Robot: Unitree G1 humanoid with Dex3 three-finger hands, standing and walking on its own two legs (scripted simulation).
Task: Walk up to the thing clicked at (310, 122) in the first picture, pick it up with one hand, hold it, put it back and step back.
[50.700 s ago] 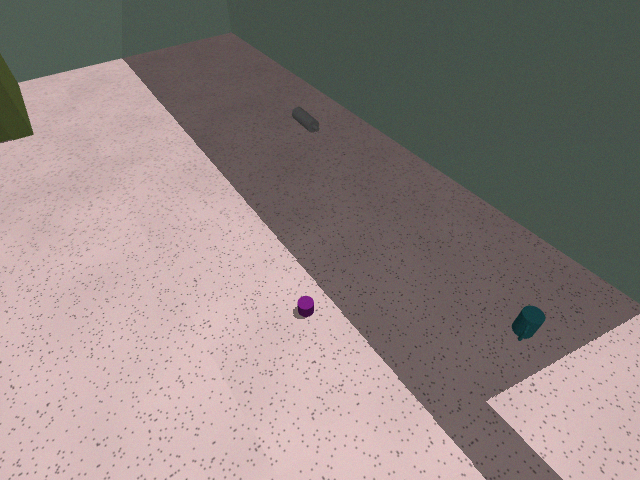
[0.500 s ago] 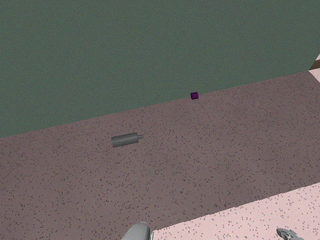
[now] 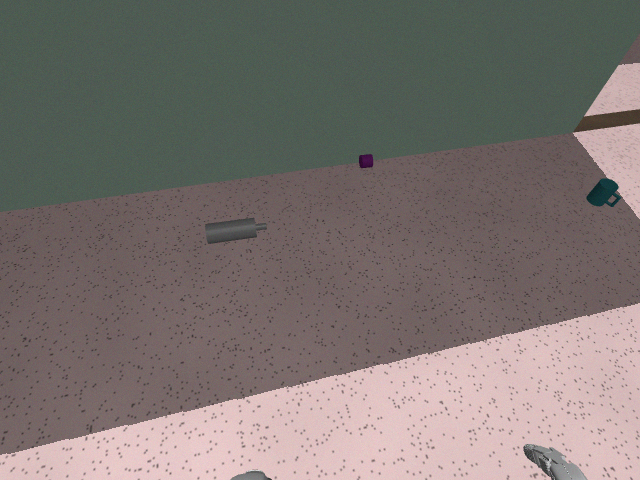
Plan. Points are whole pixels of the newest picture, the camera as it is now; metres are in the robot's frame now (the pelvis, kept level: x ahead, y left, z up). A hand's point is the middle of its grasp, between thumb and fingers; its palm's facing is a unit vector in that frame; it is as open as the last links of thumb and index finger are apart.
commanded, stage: step back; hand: left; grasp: from above
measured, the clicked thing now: (237, 229) +1.06 +0.32 -0.72
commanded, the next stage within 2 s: stand in 1.00 s
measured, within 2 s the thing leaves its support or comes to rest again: neither
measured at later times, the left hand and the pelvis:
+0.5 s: hand out of the picture +0.00 +0.28 -0.14, palm faces +0.03 -0.91 -0.41, open 7.4 cm; pelvis -0.04 +0.00 +0.01, yaw +2 degrees
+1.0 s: hand out of the picture +0.07 +0.26 -0.14, palm faces +0.10 -0.91 -0.40, open 7.4 cm; pelvis +0.00 -0.01 +0.00, yaw +5 degrees
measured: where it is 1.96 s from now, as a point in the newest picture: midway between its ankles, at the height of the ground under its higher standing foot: outside the picture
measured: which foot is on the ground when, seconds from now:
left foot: down 0.00-0.10, up 0.12-0.34, down 0.36-0.70, up 0.72-0.96, down 0.98-1.00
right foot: up 0.00-0.04, down 0.06-0.42, up 0.44-0.66, down 0.68-1.00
